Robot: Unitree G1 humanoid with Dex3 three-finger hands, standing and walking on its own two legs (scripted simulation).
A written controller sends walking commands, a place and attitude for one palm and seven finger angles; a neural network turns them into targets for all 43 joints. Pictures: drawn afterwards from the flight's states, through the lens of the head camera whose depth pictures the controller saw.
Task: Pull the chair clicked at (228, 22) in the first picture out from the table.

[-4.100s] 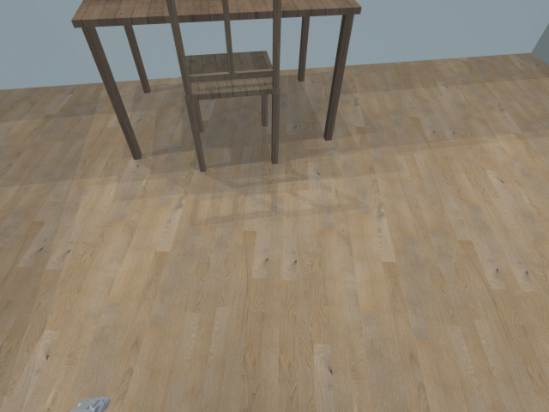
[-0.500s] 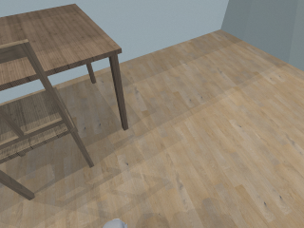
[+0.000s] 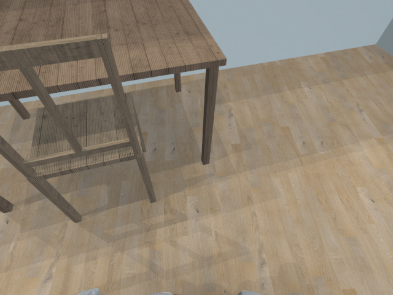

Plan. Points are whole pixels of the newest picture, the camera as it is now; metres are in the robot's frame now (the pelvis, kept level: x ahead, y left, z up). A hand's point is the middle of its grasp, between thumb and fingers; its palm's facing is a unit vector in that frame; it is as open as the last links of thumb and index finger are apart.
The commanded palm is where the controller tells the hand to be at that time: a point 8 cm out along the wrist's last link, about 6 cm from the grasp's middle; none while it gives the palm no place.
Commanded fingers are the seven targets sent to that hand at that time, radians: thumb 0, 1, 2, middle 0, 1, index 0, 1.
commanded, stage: turn to face it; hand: left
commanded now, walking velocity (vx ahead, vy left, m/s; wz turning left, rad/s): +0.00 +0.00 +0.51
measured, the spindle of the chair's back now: (56, 116) +0.59 +0.45 -0.05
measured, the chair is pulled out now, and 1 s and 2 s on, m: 0.00 0.00 0.00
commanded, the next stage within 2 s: take the last steps up to it in 0.36 s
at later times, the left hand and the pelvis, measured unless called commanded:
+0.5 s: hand out of the picture -0.02 +0.20 -0.19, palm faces +0.28 -0.93 -0.23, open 7.4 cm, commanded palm none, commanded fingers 0.00 0.90 0.90 -0.20 -0.30 -0.20 -0.30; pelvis +0.01 -0.01 -0.01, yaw +14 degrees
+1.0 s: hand out of the picture +0.01 +0.16 -0.16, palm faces +0.39 -0.91 -0.18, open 7.4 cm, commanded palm none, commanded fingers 0.00 0.90 0.90 -0.20 -0.30 -0.20 -0.30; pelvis +0.10 +0.02 +0.01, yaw +20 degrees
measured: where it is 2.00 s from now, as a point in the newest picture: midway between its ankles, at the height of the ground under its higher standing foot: (166, 291)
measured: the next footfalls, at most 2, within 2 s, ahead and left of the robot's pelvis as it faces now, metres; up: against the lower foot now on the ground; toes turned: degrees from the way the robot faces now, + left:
right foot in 0.08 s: +0.06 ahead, -0.16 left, +0.00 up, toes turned +0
left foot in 0.44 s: +0.00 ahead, +0.10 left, +0.00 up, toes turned +17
